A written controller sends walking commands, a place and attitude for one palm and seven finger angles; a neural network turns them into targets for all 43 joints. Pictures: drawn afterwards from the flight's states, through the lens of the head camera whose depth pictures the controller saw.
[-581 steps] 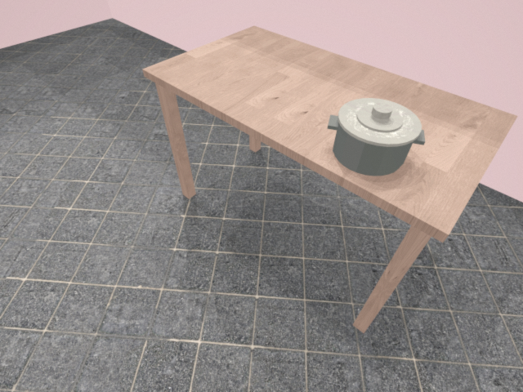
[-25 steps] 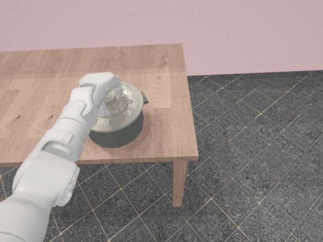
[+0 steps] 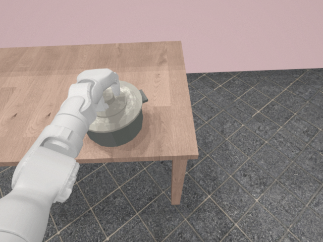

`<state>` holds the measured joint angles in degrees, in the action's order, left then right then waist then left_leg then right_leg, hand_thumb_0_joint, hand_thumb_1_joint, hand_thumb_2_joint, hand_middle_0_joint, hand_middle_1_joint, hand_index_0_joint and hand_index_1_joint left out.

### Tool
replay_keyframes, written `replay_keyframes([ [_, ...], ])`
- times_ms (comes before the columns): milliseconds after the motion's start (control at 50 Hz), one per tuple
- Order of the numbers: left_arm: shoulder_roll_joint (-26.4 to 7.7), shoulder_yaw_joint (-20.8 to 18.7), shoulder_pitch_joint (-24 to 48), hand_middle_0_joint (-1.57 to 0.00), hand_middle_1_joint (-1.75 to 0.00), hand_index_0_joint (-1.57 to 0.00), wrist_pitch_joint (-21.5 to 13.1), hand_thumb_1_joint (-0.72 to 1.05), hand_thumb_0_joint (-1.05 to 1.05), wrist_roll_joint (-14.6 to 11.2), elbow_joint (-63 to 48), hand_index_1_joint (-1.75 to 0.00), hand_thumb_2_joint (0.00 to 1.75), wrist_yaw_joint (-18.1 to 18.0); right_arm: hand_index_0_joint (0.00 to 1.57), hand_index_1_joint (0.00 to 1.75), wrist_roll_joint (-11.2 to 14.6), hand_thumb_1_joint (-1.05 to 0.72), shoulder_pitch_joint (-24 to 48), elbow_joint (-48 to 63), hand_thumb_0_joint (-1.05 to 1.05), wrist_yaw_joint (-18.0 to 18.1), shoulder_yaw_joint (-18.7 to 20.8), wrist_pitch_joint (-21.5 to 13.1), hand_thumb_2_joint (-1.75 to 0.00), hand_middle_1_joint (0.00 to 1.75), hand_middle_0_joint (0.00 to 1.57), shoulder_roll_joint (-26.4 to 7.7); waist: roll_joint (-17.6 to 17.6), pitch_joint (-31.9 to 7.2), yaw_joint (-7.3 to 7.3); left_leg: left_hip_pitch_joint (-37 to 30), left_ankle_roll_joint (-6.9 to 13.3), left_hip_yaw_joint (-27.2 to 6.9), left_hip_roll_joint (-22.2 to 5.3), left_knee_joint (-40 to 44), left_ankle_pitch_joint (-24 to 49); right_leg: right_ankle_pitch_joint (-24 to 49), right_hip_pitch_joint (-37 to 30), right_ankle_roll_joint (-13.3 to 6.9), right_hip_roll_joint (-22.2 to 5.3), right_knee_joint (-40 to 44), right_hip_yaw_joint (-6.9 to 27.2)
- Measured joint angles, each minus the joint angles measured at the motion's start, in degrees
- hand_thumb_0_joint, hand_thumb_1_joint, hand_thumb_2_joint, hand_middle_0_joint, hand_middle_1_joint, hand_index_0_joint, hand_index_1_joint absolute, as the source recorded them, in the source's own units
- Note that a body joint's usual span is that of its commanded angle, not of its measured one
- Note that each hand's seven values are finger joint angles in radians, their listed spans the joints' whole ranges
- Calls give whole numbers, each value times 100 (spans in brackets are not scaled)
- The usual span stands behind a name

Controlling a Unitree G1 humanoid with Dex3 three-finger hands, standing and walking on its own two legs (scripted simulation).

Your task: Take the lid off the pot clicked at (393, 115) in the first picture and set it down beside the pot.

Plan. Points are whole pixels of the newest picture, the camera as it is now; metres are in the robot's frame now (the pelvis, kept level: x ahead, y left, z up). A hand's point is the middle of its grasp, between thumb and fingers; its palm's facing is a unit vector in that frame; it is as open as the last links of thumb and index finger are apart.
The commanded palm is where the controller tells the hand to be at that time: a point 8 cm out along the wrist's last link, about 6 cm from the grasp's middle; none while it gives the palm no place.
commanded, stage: close the fingers and squeeze the knob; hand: left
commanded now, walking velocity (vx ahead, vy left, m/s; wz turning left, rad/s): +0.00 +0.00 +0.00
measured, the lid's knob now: (106, 97) +0.50 +0.14 +0.06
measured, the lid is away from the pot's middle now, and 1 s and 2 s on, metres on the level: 0.00 0.00 0.01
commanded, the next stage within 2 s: lift the lid straight up in 0.96 s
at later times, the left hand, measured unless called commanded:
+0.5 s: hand (102, 97) +0.48 +0.14 +0.09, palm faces -0.38 -0.03 -0.92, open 7.5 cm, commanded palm +0.48 +0.14 +0.15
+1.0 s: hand (102, 97) +0.48 +0.14 +0.09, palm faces -0.37 -0.04 -0.93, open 7.5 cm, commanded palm +0.48 +0.14 +0.15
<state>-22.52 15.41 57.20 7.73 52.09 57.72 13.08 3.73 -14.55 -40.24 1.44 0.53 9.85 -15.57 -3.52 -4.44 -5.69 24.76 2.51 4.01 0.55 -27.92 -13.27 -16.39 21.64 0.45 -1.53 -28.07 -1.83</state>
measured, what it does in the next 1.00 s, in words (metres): stands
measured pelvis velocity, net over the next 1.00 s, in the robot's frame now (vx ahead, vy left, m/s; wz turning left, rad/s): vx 0.00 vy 0.00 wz -0.01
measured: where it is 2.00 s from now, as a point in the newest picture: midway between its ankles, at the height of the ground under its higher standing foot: outside the picture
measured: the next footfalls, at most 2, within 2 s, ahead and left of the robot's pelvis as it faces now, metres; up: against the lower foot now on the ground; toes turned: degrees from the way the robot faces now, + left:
none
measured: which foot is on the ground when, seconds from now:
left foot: down 0.00-1.00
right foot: down 0.00-1.00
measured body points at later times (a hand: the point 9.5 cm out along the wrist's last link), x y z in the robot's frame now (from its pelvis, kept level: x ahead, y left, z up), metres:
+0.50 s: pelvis +0.00 +0.00 +0.00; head +0.05 -0.02 +0.45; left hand +0.49 +0.14 +0.14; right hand +0.05 -0.27 -0.14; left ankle +0.00 +0.09 -0.74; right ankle -0.04 -0.13 -0.74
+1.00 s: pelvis +0.00 +0.00 +0.00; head +0.05 -0.01 +0.45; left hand +0.49 +0.14 +0.14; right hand +0.05 -0.27 -0.14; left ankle +0.00 +0.09 -0.74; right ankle -0.04 -0.13 -0.74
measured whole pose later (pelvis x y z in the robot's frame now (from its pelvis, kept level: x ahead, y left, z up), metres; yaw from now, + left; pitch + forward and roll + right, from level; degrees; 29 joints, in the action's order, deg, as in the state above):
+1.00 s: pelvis +0.00 +0.00 +0.00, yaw +0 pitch +11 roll +0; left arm -23.0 14.9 59.6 7.8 52.7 60.4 13.3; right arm 3.8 -15.7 -40.5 2.1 0.3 8.9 -15.6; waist -3.1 -4.7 -6.4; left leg 26.1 2.7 4.3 0.3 -28.6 -13.4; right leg -16.0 22.8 0.6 -1.2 -28.1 -1.4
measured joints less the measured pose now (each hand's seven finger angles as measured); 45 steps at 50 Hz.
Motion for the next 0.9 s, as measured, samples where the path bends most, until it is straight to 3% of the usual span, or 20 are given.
replay_keyframes([
  [440,45,115,253,-67,-97,-66,100,27,1,-12,259,-98,65,31,20,30,1,-91,-49,-86,1,-4,-6,-42,-90,30,20,4,11,-29,-14,90,12,-4,8,-42,-15,-9,83,11,-7,-32,1],
  [900,-74,-76,189,-68,-99,-69,-43,24,1,34,240,-97,69,38,20,30,19,-91,-103,-22,1,74,-24,-71,-90,30,20,-14,47,-27,-68,102,9,35,-38,-63,-23,33,92,9,38,4,48],
])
